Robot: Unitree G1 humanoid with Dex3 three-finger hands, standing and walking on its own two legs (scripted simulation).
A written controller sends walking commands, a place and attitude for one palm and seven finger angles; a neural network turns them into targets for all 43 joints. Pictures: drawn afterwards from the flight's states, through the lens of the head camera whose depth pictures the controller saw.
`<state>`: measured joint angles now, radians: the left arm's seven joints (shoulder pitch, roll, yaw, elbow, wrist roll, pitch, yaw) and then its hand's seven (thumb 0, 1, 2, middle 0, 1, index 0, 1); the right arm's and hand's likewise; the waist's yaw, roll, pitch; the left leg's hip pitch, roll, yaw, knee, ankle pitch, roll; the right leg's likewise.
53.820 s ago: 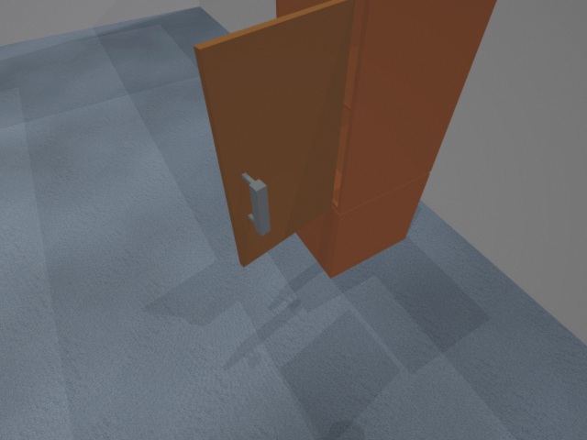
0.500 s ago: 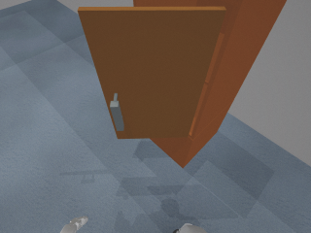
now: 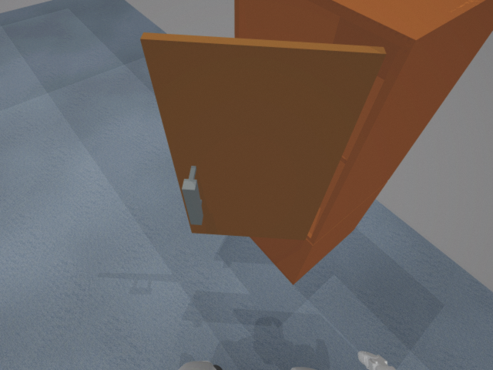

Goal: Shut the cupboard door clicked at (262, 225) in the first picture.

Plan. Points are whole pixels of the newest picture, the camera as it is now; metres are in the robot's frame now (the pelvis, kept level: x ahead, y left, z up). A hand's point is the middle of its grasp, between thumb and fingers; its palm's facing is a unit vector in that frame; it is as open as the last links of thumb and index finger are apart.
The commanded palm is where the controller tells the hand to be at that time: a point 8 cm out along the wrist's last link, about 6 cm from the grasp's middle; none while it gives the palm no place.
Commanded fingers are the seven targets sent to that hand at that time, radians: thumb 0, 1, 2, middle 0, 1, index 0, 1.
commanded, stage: come to a stop and stand still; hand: left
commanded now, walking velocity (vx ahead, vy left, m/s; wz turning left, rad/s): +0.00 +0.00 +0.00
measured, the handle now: (195, 195) +0.46 +0.16 -0.10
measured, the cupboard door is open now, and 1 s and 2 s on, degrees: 47 47 47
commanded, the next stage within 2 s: look again from close up in 0.42 s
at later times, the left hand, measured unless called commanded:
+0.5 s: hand out of the picture +0.01 +0.17 -0.18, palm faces -0.02 -0.97 -0.23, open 7.3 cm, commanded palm none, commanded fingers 0.00 0.90 0.90 -0.20 -0.30 -0.20 -0.30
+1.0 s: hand out of the picture +0.02 +0.18 -0.17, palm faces -0.02 -0.97 -0.25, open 7.3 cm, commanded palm none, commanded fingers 0.00 0.90 0.90 -0.20 -0.30 -0.20 -0.30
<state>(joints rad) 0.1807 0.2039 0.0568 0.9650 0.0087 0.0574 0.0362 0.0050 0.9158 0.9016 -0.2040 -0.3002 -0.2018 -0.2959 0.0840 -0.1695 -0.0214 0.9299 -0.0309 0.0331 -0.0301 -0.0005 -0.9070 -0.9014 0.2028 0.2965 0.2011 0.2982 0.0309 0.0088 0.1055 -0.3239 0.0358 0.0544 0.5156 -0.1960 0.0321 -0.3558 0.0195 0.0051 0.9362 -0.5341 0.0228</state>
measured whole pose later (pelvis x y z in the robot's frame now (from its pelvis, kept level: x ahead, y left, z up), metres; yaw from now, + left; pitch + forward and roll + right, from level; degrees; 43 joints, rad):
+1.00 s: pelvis +0.00 -0.02 +0.00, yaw -2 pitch -1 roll +0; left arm 0.26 0.23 0.00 1.08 0.02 -0.01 0.02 0.01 0.91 0.90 -0.21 -0.30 -0.20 -0.30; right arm 0.18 -0.23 -0.01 1.06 -0.02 -0.02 -0.01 0.00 -0.91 -0.90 0.20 0.30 0.20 0.30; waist 0.01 -0.01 0.04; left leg -0.29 0.01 0.01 0.49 -0.19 -0.01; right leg -0.16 -0.01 0.06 0.50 -0.33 0.02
